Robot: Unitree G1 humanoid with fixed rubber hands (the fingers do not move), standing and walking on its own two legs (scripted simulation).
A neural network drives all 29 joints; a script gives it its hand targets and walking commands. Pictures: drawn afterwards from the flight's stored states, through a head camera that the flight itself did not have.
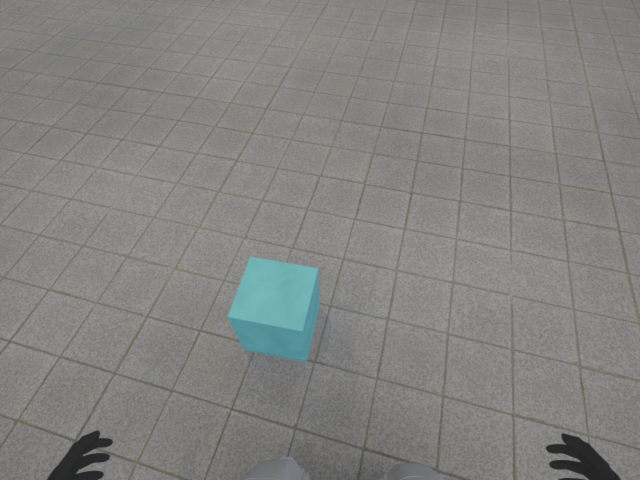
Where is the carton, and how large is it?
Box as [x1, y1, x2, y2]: [228, 257, 319, 362]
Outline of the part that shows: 250,257 228,315 228,318 243,348 306,362 319,307 317,268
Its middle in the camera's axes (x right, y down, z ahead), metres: -0.12 +0.22 +1.20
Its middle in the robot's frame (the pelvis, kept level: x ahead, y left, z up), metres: +0.62 +0.14 -0.63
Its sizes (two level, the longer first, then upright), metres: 0.210 0.200 0.250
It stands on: the floor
